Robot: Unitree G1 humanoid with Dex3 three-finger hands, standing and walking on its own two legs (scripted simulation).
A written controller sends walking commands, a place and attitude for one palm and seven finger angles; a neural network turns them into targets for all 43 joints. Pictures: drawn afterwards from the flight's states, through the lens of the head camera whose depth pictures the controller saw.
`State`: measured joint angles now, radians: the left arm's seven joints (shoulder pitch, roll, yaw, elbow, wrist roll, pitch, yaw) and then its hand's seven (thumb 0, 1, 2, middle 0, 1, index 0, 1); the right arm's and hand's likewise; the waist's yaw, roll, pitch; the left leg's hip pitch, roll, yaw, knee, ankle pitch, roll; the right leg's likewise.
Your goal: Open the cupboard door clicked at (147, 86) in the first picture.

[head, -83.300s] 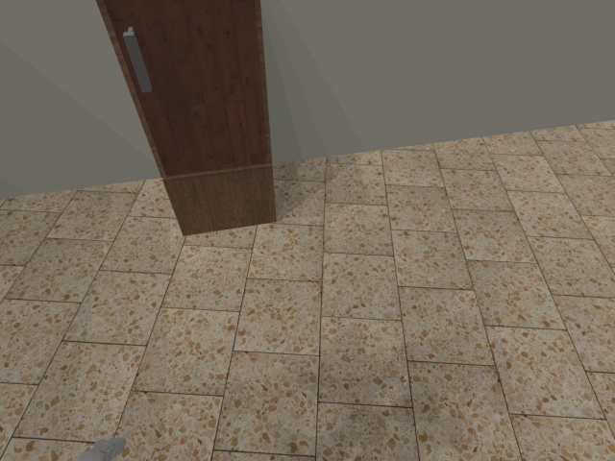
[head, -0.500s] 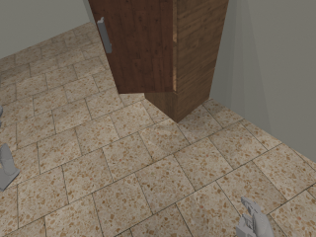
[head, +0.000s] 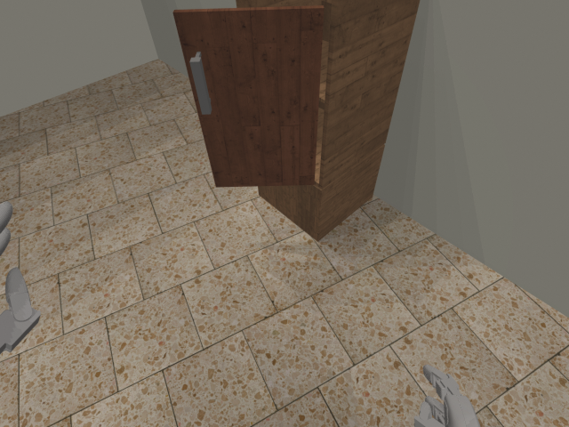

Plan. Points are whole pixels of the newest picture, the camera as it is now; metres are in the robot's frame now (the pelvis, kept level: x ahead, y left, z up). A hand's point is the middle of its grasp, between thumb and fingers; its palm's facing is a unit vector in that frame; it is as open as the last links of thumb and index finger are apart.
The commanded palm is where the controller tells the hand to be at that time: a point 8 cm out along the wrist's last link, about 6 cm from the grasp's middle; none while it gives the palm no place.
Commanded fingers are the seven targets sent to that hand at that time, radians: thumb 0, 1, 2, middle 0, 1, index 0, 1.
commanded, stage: stop stepping back and stand still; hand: left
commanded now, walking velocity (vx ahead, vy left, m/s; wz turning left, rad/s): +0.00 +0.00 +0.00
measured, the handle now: (202, 83) +0.93 +0.28 +0.01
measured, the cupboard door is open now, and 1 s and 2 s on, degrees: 47 47 47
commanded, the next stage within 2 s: let the arm hang, fingers relaxed in 0.48 s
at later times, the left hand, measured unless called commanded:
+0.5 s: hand out of the picture +0.19 +0.30 +0.15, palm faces +0.38 -0.77 -0.51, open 7.4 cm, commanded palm +0.13 +0.34 +0.17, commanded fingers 0.00 0.90 0.90 -0.20 -0.30 -0.20 -0.30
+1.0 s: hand out of the picture +0.02 +0.20 -0.17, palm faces +0.01 -0.98 -0.20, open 7.0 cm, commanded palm none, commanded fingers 0.00 0.90 0.90 -0.20 -0.30 -0.20 -0.30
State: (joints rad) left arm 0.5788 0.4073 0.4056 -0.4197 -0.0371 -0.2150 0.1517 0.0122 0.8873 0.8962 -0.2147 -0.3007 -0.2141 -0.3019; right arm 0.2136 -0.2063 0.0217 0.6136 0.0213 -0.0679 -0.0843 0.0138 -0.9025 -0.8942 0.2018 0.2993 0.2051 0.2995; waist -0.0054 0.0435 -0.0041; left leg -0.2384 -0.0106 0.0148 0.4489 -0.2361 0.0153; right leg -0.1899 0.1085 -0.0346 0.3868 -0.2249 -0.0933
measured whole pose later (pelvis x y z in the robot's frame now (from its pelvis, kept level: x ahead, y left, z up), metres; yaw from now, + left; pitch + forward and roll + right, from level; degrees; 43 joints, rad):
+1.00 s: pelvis -0.02 +0.02 +0.00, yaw +2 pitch +0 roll +0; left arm 0.27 0.20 0.00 0.91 0.01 0.02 0.01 -0.02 0.98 0.90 -0.21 -0.30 -0.21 -0.30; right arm 0.30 -0.23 0.02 1.00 -0.03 0.03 -0.01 0.01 -0.90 -0.89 0.20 0.30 0.20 0.30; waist -0.02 -0.02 0.09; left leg -0.25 -0.06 0.01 0.47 -0.21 0.05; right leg -0.23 0.06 -0.05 0.47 -0.24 -0.08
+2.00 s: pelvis +0.02 -0.04 +0.00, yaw +2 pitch -1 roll +1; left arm 0.30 0.10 0.01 1.13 0.01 -0.01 0.05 0.00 0.91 0.90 -0.20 -0.30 -0.20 -0.30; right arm 0.36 -0.14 0.00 1.11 -0.02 0.02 -0.06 0.00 -0.91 -0.89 0.20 0.30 0.20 0.30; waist -0.02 0.06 0.06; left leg -0.17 0.03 -0.03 0.45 -0.27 -0.02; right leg -0.09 0.15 -0.07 0.33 -0.23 -0.15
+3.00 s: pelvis +0.03 -0.01 +0.00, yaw +1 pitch -1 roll +1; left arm 0.29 0.11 0.00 1.13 0.00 -0.01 0.04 0.01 0.91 0.90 -0.20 -0.30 -0.20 -0.30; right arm 0.32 -0.14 0.02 1.14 -0.02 0.00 -0.05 0.00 -0.91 -0.89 0.20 0.30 0.20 0.30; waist -0.02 0.04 0.06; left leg -0.12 -0.03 0.01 0.38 -0.25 0.01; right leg -0.09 0.09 -0.04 0.37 -0.27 -0.11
